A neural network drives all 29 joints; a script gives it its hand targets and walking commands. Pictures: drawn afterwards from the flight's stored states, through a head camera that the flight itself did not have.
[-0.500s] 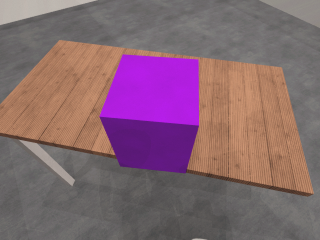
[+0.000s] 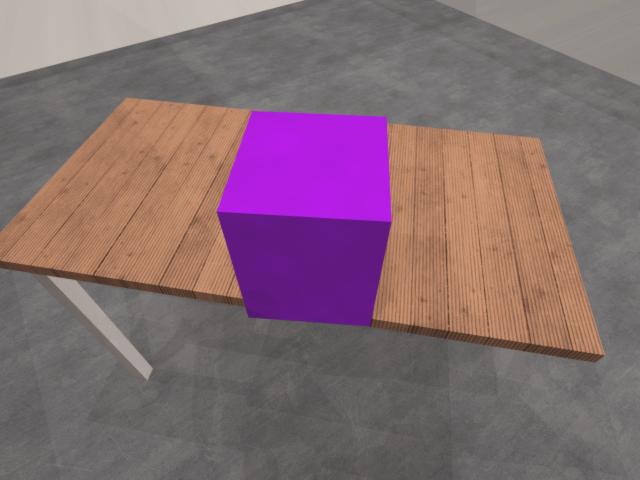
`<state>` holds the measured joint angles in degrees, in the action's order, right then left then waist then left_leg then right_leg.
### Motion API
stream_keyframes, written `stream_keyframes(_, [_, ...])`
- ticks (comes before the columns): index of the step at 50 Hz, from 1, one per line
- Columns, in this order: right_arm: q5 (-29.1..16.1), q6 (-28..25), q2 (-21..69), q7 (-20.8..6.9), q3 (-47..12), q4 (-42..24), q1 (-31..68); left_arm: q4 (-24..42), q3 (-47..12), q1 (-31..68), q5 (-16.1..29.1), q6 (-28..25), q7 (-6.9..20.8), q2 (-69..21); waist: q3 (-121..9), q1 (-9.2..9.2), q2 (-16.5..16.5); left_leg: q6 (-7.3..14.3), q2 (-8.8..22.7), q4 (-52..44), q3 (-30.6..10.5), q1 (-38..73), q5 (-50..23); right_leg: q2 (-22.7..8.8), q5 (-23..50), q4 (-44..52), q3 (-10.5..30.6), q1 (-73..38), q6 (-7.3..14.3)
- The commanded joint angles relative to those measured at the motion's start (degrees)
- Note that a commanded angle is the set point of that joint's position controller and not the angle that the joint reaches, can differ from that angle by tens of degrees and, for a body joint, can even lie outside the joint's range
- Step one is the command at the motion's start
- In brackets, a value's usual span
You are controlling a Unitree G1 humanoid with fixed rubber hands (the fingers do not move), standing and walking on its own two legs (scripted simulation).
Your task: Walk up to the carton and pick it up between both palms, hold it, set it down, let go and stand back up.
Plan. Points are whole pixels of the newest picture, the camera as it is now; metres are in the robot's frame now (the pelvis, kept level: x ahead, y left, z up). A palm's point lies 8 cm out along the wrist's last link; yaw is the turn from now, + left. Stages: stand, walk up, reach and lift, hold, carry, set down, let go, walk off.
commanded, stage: walk up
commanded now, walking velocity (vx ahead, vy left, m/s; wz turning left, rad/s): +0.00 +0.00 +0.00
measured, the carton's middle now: (313, 223) +0.47 +0.02 +0.03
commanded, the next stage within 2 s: none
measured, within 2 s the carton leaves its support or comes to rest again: neither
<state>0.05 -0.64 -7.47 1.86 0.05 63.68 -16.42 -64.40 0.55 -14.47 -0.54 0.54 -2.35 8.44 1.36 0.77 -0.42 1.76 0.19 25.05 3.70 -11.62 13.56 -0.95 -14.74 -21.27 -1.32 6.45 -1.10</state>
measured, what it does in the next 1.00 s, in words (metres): steps to the left: left foot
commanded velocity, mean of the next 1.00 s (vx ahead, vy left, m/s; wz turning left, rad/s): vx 0.10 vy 0.04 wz -0.05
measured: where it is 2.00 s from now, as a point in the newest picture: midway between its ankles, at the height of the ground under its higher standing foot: outside the picture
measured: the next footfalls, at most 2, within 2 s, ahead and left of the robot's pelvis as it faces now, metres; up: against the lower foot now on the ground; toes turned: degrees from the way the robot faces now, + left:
left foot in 0.78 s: +0.14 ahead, +0.20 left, +0.00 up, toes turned +6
right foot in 1.68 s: +0.05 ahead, -0.08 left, +0.00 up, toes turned -5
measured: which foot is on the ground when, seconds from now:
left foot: down 0.00-0.48, up 0.50-0.76, down 0.78-1.00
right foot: down 0.00-0.82, up 0.84-1.00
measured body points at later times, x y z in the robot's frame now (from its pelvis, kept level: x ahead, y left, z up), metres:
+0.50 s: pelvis -0.02 -0.01 +0.00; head -0.01 -0.01 +0.45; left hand -0.06 +0.19 -0.16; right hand -0.05 -0.22 -0.16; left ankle -0.01 +0.10 -0.74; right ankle -0.04 -0.13 -0.74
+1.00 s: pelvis +0.08 +0.13 +0.01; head +0.13 +0.18 +0.45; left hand +0.09 +0.37 -0.18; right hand +0.10 -0.10 -0.12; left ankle +0.10 +0.19 -0.74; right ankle +0.02 -0.02 -0.67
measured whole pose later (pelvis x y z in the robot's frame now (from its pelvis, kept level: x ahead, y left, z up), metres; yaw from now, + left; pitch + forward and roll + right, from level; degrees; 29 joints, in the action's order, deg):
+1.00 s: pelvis +0.08 +0.13 +0.01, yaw -3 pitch +1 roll -4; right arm 0.6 -3.4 -6.3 2.8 0.8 57.3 -16.2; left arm -64.5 4.0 -14.4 -0.6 1.1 -2.3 12.5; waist 3.8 0.4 3.0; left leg 3.5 2.5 23.2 7.8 -13.9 10.7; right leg -0.7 -27.7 -54.9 -1.9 21.4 -1.0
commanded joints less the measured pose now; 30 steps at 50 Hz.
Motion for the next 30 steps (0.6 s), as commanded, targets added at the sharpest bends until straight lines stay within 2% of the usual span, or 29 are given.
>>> stream_keyframes(1, [0.19, -1.18, -5.30, -0.18, 1.03, -0.25, -3.23, -0.46, -0.01, -3.90, -0.02, -1.27, 0.02, 4.01, 0.83, -0.22, 6.17, 0.49, 4.92, -6.24, -7.13, 3.69, -9.87, -5.96, 11.47, 5.24, 4.82, 0.41, 1.99])
stream_keyframes(2, [0.21, -1.05, -5.92, -0.26, 1.21, 0.17, -3.01, -0.65, -0.40, -4.27, -0.17, -1.36, -0.02, 3.47, 1.48, -0.36, 3.68, 0.24, 5.05, -6.10, -7.17, 3.93, -10.36, -5.82, 9.94, 5.63, 4.48, 0.93, 1.89])
stream_keyframes(4, [0.48, -0.61, -5.18, -0.35, 1.12, 0.57, -3.14, -1.21, -0.69, -5.22, -0.04, -1.48, -0.13, 3.79, 3.54, -0.50, 1.21, -0.06, 4.97, -6.89, -6.93, 4.37, -9.49, -5.65, 6.23, 6.04, 4.61, 2.93, 2.00])
stream_keyframes(6, [0.44, -0.31, -3.76, -0.29, 0.73, 1.11, -3.74, -1.65, -0.73, -5.49, 0.04, -1.45, -0.11, 4.24, 4.82, -0.32, 0.28, -0.38, 4.94, -7.11, -6.83, 3.71, -8.08, -5.47, 4.36, 6.41, 4.44, 3.70, 2.02])
stream_keyframes(13, [0.48, 0.39, -3.53, -0.01, 0.74, 2.24, -5.07, -2.51, -1.30, -7.12, 0.00, -1.49, -0.01, 3.12, 6.16, -0.07, 1.03, -0.83, 4.42, -6.56, -6.19, 3.32, -5.48, -5.51, 0.23, 7.17, 4.97, 6.05, 2.21])
stream_keyframes(21, [0.48, 0.29, -3.04, 0.16, 0.54, 2.80, -6.00, -2.86, -1.46, -8.25, 0.08, -1.52, 0.03, 2.23, 5.49, -0.05, 1.47, -0.73, 4.55, -6.10, -6.31, 2.66, -5.45, -5.05, -0.19, 6.65, 4.65, 6.30, 2.38])
stream_keyframes(22, [1.42, 0.18, -2.83, 0.36, 0.98, 2.60, -6.53, -2.63, -1.21, -8.02, -0.34, -1.51, -0.21, 2.53, 4.92, -0.56, 1.98, -1.40, 4.91, -6.16, -6.12, 3.05, -5.76, -5.79, 0.36, 5.70, 4.84, 5.52, 2.23])
stream_keyframes(23, [1.93, 0.58, -8.77, 0.13, 3.27, 3.11, -8.43, -2.31, 0.36, -14.09, -0.57, -1.57, 0.45, 6.05, -0.59, -3.54, -0.78, -2.60, 1.79, 1.05, -0.98, -2.03, 21.50, -10.34, -30.97, 7.38, 12.82, 1.73, 4.79])
stream_keyframes(24, [2.54, 1.18, -8.80, -0.24, 3.92, 1.19, -3.17, -2.60, 1.52, -15.09, -0.92, -0.92, 0.44, 9.07, 5.20, -5.48, 2.31, -4.31, -0.41, 8.67, 2.20, -12.11, 21.65, -15.38, -39.35, 11.13, 21.53, 1.47, 7.79])
stream_keyframes(25, [3.09, 1.33, -7.12, -0.68, 3.81, -1.02, 0.38, -2.86, 2.57, -15.74, -1.26, -0.64, 0.19, 11.17, 9.50, -7.11, 6.32, -4.64, -0.03, 15.36, 2.28, -19.15, 16.40, -20.84, -40.38, 14.85, 28.43, 1.48, 10.46])
stream_keyframes(26, [2.98, 1.12, -4.64, -1.03, 3.34, -2.80, 2.70, -3.17, 3.17, -15.52, -1.34, -0.62, -0.19, 12.07, 13.13, -7.74, 9.38, -4.46, 2.17, 19.46, 0.39, -24.66, 12.84, -24.16, -36.40, 16.41, 31.36, 1.78, 12.24])
stream_keyframes(27, [2.63, 0.66, -3.08, -1.16, 3.03, -4.14, 4.07, -3.51, 3.43, -15.31, -1.03, -0.83, -0.46, 11.03, 14.51, -7.57, 10.39, -4.66, 4.25, 22.80, -1.58, -27.18, 9.74, -24.78, -30.86, 17.16, 31.34, 1.87, 12.80])
stream_keyframes(28, [2.52, 0.25, -2.55, -1.31, 3.09, -4.91, 3.93, -3.42, 3.34, -14.53, -0.87, -1.04, -0.51, 9.11, 13.75, -6.50, 10.72, -5.03, 5.26, 25.07, -2.50, -27.40, 7.25, -23.08, -26.44, 17.38, 28.90, 1.89, 12.04])
stream_keyframes(30, [2.52, -0.36, -3.79, -1.98, 4.03, -5.10, 1.80, -2.39, 3.03, -11.75, -0.76, -1.73, -0.37, 7.42, 10.18, -4.12, 9.04, -5.37, 4.62, 25.90, -2.41, -23.78, 4.36, -18.51, -19.28, 16.02, 22.23, 2.49, 9.86])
